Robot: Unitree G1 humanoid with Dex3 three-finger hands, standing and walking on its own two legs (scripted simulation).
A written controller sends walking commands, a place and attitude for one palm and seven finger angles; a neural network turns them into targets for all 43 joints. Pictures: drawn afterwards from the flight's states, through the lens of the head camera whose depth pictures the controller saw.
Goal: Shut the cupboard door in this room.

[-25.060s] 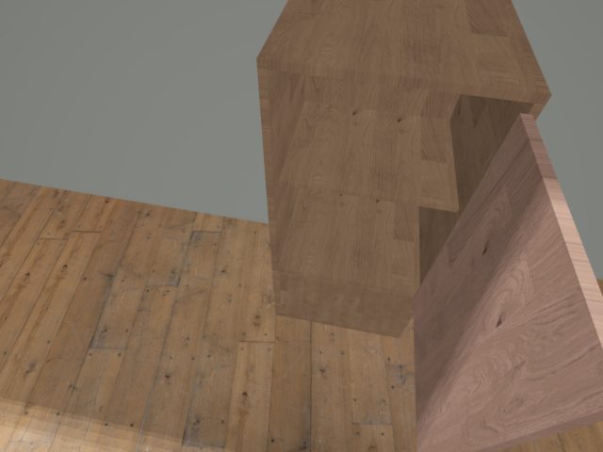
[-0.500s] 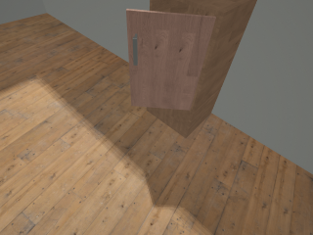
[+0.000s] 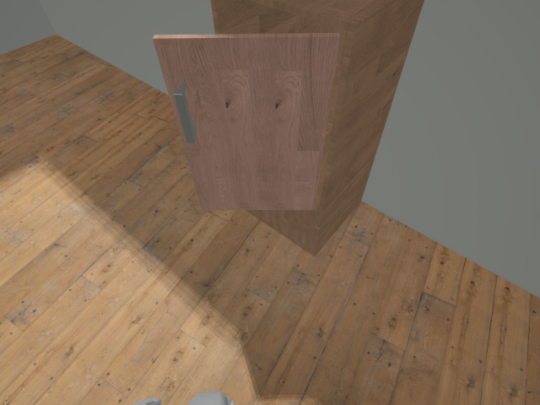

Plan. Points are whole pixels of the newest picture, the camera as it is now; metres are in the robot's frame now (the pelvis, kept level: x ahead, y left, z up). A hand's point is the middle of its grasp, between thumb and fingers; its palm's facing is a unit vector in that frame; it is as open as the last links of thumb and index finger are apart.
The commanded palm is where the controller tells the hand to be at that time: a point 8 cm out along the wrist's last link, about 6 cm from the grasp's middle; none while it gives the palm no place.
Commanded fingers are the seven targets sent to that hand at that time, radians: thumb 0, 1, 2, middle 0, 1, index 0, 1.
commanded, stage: take the last steps up to it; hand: left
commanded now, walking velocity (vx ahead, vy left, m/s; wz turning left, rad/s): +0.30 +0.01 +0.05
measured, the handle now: (186, 113) +0.74 +0.24 -0.01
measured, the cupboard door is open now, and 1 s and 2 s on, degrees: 39 39 39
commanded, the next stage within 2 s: come to a stop and stand still in 0.48 s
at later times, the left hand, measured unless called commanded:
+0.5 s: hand (154, 390) +0.17 +0.22 -0.17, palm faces +0.04 -0.99 -0.14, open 7.4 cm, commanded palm none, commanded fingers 0.00 0.90 0.90 -0.20 -0.30 -0.20 -0.30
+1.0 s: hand (185, 304) +0.32 +0.19 -0.15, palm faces +0.04 -0.97 -0.24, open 7.3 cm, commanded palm none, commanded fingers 0.00 0.90 0.90 -0.20 -0.30 -0.20 -0.30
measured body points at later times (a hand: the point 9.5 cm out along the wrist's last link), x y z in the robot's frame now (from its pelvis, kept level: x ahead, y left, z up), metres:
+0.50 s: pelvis +0.17 +0.04 +0.02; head +0.19 +0.06 +0.46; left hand +0.17 +0.27 -0.15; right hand +0.19 -0.20 -0.13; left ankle +0.15 +0.12 -0.73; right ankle +0.18 -0.10 -0.65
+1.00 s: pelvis +0.21 +0.01 +0.00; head +0.25 -0.01 +0.45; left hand +0.32 +0.24 -0.13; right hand +0.27 -0.24 -0.16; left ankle +0.18 +0.14 -0.67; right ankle +0.32 -0.11 -0.73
